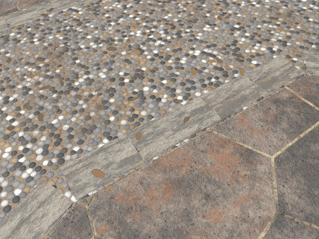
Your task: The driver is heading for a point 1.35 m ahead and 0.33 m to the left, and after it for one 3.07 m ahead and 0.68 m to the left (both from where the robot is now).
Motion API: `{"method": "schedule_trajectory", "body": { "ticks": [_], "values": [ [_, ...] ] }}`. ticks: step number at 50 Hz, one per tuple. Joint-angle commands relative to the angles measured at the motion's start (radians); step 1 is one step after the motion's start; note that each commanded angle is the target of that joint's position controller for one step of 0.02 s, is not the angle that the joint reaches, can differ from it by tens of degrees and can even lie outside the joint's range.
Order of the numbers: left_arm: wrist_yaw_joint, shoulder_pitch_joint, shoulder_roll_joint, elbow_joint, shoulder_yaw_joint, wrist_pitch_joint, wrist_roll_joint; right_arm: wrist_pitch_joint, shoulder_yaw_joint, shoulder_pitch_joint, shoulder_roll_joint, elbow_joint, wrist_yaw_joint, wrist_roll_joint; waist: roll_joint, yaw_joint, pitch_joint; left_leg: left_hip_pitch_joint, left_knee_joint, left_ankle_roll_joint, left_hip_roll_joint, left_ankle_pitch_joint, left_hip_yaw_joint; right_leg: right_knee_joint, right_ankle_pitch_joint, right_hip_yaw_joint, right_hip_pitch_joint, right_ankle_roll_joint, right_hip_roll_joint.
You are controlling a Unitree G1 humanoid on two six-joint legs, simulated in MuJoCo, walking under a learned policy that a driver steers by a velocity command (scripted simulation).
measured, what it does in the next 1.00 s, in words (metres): walks ahead, turning left: left foot, then right foot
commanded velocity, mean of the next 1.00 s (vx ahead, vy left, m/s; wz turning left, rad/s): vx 0.35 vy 0.00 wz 0.43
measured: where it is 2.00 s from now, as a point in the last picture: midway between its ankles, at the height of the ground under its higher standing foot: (149, 234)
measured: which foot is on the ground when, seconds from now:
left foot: up 0.00-0.20, down 0.22-0.72, up 0.74-1.00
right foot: down 0.00-0.20, up 0.22-0.70, down 0.72-1.00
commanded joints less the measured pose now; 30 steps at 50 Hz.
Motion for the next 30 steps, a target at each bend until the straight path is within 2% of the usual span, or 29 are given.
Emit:
{"method": "schedule_trajectory", "body": {
  "ticks": [1,5,7,8,9,10,11,12,13,14,15,16,17,18,21,25,28,30],
  "values": [
    [-0.001,-0.03,0.11,-0.051,0.023,-0.015,0.001,-0.01,0.017,-0.091,0.003,-0.091,0.016,0.002,-0.146,-0.014,0.053,-0.038,-0.141,0.002,0.016,0.108,0.025,-0.098,0.342,0.079,0.005,-0.1,-0.246],
    [0.006,0.024,0.146,-0.019,0.034,-0.003,0.001,-0.014,0.027,-0.194,-0.001,-0.138,0.025,-0.003,-0.141,0.013,0.081,0.031,-0.311,0.053,-0.002,0.064,0.103,-0.065,0.421,0.014,0.071,-0.082,-0.276],
    [0.011,0.038,0.165,-0.005,0.037,0.01,0.003,-0.013,0.024,-0.192,-0.011,-0.146,0.019,-0.008,-0.149,0.003,0.067,0.097,-0.361,0.091,-0.044,-0.022,0.145,0.024,0.646,-0.028,0.119,-0.067,-0.282],
    [0.015,0.042,0.184,0.002,0.041,0.017,0.004,-0.014,0.019,-0.16,-0.02,-0.141,0.012,-0.011,-0.163,-0.015,0.038,0.158,-0.373,0.113,-0.081,-0.08,0.167,0.111,0.819,-0.049,0.138,-0.06,-0.284],
    [0.017,0.045,0.201,0.006,0.045,0.026,0.004,-0.018,0.01,-0.083,-0.036,-0.121,0.004,-0.013,-0.165,-0.051,-0.014,0.251,-0.394,0.139,-0.123,-0.123,0.176,0.25,0.94,-0.064,0.146,-0.058,-0.283],
    [0.018,0.037,0.209,0.001,0.045,0.035,-0.001,-0.028,-0.005,0.066,-0.057,-0.077,-0.008,-0.02,-0.138,-0.119,-0.101,0.445,-0.467,0.17,-0.158,-0.092,0.165,0.46,0.896,-0.086,0.08,-0.042,-0.268],
    [0.016,0.037,0.185,-0.025,0.037,0.036,0.004,-0.032,-0.033,0.236,-0.131,-0.028,-0.026,-0.028,-0.048,-0.186,-0.212,0.717,-0.507,0.216,-0.041,-0.178,-0.018,0.751,0.59,-0.09,-0.131,-0.012,-0.241],
    [-0.007,0.075,0.055,-0.102,0.009,0.03,0.005,-0.03,-0.06,0.197,-0.259,-0.049,-0.039,-0.012,0.198,-0.098,-0.288,1.02,-0.572,0.348,0.27,-0.179,-0.555,1.094,-0.326,-0.04,-0.592,0.051,-0.056],
    [-0.01,-0.061,0.149,-0.132,0.027,0.02,0.013,-0.017,-0.064,0.26,-0.25,-0.064,-0.047,0.02,0.05,-0.187,-0.33,1.017,-0.699,0.381,0.299,-0.14,-0.746,1.183,-0.297,0.168,-0.701,0.052,-0.018],
    [-0.013,-0.127,0.14,-0.154,0.024,0.011,-0.003,-0.015,-0.055,0.209,-0.217,-0.039,-0.056,0.022,0.006,-0.152,-0.172,0.913,-0.705,0.354,0.27,-0.039,-0.562,1.15,-0.178,0.192,-0.756,0.04,-0.079],
    [-0.01,-0.114,0.128,-0.143,0.016,0.002,-0.005,-0.019,-0.039,0.164,-0.157,-0.034,-0.06,0.028,-0.041,-0.105,-0.074,0.756,-0.715,0.316,0.224,0.098,-0.453,1.045,-0.105,0.184,-0.698,0.037,-0.114],
    [-0.008,-0.101,0.124,-0.13,0.017,0.009,0.005,-0.027,-0.029,0.12,-0.125,-0.037,-0.061,0.028,-0.06,-0.061,-0.029,0.646,-0.726,0.282,0.166,0.203,-0.37,0.976,-0.095,0.188,-0.625,0.042,-0.134],
    [-0.009,-0.066,0.122,-0.124,0.016,0.027,0.021,-0.033,-0.02,0.089,-0.101,-0.042,-0.061,0.033,-0.048,-0.024,-0.026,0.571,-0.742,0.271,0.127,0.268,-0.313,0.939,-0.099,0.191,-0.555,0.054,-0.14],
    [-0.012,-0.049,0.117,-0.119,0.016,0.046,0.03,-0.043,-0.015,0.085,-0.092,-0.044,-0.058,0.035,-0.042,-0.01,-0.037,0.535,-0.75,0.27,0.109,0.314,-0.287,0.912,-0.104,0.188,-0.516,0.063,-0.138],
    [-0.021,-0.095,0.089,-0.138,0.012,0.072,0.031,-0.062,-0.022,0.129,-0.117,-0.026,-0.052,0.035,-0.04,-0.01,-0.021,0.485,-0.783,0.269,0.067,0.298,-0.256,0.819,-0.039,0.167,-0.536,0.084,-0.126],
    [-0.024,-0.272,0.086,-0.193,0.009,0.073,0.027,-0.062,-0.024,0.218,-0.12,-0.002,-0.054,0.036,-0.013,-0.07,0.031,0.526,-0.801,0.235,0.046,0.226,-0.282,0.632,0.126,0.169,-0.633,0.098,-0.114],
    [-0.025,-0.342,0.074,-0.213,0.0,0.064,0.019,-0.058,-0.026,0.271,-0.126,0.017,-0.064,0.037,-0.006,-0.094,0.028,0.588,-0.708,0.197,0.035,0.551,-0.249,0.515,0.182,0.157,-0.614,0.091,-0.069],
    [-0.024,-0.37,0.068,-0.218,-0.007,0.055,0.011,-0.052,-0.021,0.297,-0.117,0.027,-0.072,0.033,0.007,-0.115,0.007,0.616,-0.653,0.163,0.027,0.681,-0.227,0.45,0.206,0.138,-0.561,0.073,-0.034]
  ]
}}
